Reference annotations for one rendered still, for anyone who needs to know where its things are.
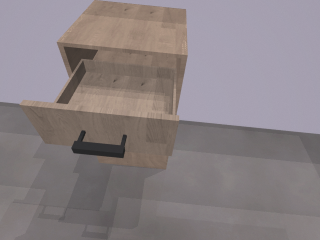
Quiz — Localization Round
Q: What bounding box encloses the cabinet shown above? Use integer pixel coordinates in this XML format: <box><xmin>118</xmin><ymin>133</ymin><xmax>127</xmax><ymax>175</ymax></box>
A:
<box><xmin>57</xmin><ymin>0</ymin><xmax>188</xmax><ymax>170</ymax></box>

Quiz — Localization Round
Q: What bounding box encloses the handle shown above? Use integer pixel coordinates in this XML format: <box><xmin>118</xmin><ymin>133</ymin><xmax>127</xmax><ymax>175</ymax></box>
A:
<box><xmin>71</xmin><ymin>130</ymin><xmax>127</xmax><ymax>158</ymax></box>

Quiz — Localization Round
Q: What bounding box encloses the drawer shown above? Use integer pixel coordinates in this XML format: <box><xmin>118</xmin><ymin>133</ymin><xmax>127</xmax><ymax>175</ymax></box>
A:
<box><xmin>19</xmin><ymin>59</ymin><xmax>180</xmax><ymax>156</ymax></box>

